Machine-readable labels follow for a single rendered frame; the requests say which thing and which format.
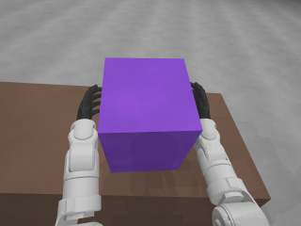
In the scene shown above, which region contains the robot right upper arm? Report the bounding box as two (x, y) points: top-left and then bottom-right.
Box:
(212, 202), (269, 226)

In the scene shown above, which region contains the carton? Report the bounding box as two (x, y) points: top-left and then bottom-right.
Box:
(97, 57), (203, 173)

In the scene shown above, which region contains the pedestal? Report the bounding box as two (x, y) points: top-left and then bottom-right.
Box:
(0, 81), (271, 226)

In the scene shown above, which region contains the left robot hand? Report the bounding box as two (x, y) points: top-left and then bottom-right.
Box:
(76, 85), (103, 121)

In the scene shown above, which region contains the right robot forearm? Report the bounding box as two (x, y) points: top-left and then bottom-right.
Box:
(193, 119), (270, 226)

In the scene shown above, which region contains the right robot hand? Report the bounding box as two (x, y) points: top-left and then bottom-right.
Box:
(190, 82), (211, 120)

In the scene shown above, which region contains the left robot forearm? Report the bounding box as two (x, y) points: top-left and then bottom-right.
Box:
(55, 119), (102, 226)

